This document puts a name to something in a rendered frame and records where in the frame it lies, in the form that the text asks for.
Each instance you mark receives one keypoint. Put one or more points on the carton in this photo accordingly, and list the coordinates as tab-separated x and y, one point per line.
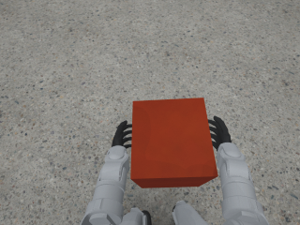
171	144

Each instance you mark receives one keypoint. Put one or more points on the robot right hand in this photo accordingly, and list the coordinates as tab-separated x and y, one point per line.
221	132

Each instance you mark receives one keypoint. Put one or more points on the robot right forearm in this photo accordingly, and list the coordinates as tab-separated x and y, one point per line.
238	191

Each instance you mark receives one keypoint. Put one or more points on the robot left hand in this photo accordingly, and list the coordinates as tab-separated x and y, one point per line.
119	135

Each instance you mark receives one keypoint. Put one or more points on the robot left thigh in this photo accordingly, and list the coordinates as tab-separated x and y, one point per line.
134	218

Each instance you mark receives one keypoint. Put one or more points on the robot left forearm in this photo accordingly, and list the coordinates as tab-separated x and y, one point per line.
106	206

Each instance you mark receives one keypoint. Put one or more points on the left robot foot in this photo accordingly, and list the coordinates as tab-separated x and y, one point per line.
146	213

